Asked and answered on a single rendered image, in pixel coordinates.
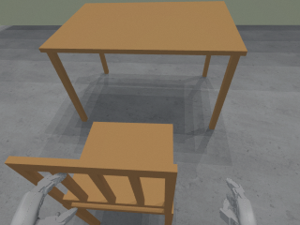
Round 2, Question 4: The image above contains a robot left hand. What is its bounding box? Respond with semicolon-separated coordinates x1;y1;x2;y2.
10;172;78;225

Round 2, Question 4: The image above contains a chair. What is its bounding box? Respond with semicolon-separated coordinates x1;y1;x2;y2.
5;122;178;225

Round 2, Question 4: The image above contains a table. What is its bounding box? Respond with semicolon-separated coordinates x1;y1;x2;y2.
39;1;248;129

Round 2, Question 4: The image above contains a robot right hand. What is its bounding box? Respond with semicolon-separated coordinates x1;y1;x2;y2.
219;178;257;225

